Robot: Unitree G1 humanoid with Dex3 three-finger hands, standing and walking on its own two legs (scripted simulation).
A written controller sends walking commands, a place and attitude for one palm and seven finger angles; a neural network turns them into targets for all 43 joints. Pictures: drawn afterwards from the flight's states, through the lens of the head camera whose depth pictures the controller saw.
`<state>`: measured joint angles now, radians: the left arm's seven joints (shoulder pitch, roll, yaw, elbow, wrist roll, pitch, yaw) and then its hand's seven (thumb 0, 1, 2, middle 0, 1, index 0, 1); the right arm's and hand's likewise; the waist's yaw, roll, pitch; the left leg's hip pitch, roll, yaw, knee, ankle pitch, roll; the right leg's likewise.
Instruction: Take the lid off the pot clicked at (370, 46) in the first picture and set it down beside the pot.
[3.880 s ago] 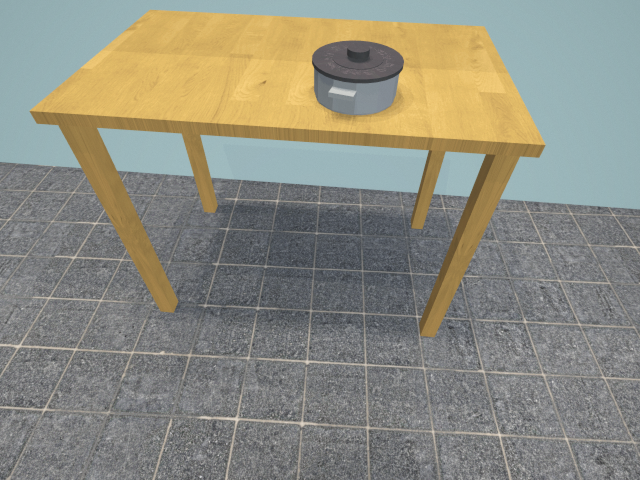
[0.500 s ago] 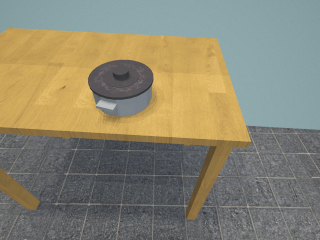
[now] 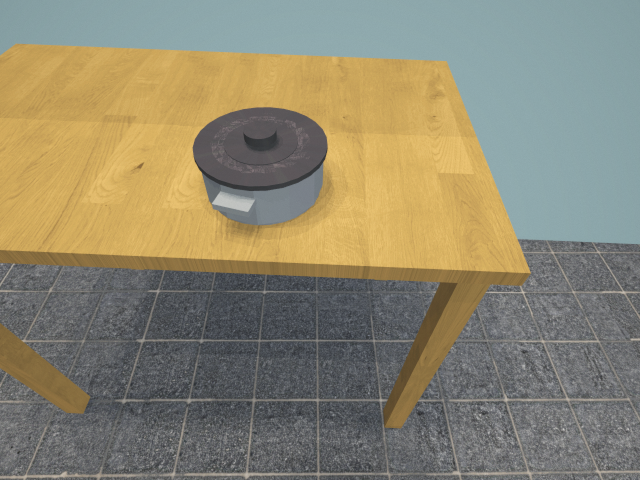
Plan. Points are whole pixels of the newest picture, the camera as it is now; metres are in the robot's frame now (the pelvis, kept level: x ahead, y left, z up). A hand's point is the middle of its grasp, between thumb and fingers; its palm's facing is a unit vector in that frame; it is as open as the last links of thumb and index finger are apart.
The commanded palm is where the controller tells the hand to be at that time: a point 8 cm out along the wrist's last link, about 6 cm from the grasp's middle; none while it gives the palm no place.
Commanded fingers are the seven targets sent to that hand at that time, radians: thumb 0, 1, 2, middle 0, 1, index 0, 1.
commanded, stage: look again from close up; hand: left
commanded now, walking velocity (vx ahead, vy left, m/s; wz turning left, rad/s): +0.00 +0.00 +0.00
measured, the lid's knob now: (260, 133) +0.53 +0.13 +0.16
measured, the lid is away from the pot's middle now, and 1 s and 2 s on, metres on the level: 0.00 0.00 0.00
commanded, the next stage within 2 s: lift the closed hand beside the body in 0.34 s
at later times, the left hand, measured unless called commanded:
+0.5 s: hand out of the picture +0.06 +0.17 -0.16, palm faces +0.09 -0.97 -0.22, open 7.3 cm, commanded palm +0.10 +0.21 -0.05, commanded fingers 0.00 0.90 0.90 -0.38 -0.49 -0.38 -0.49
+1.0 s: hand (135, 479) +0.12 +0.19 +0.04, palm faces +0.34 -0.88 -0.33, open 3.2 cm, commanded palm +0.08 +0.23 +0.09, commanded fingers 0.00 0.90 0.90 -1.30 -1.50 -1.30 -1.50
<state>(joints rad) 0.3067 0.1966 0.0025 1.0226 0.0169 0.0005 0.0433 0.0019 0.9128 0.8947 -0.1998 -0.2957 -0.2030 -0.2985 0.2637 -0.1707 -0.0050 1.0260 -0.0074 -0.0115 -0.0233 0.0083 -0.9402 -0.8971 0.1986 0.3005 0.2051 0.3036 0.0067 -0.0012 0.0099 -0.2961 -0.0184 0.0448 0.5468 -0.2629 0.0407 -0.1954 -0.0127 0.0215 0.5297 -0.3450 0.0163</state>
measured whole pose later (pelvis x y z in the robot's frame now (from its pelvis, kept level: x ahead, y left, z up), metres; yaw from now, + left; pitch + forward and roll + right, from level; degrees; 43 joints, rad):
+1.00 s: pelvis +0.00 -0.05 +0.01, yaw +3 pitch -3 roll +0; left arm 0.65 0.25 0.13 -0.20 -0.04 -0.03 0.06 0.01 0.90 0.89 -1.05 -1.22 -1.06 -1.23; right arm 0.14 -0.23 0.00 0.56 0.00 -0.15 -0.08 0.01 -0.91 -0.90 0.20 0.30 0.20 0.30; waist 0.09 0.04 -0.01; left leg -0.19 0.03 -0.03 0.44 -0.20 -0.02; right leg -0.06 0.04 -0.06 0.40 -0.29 -0.04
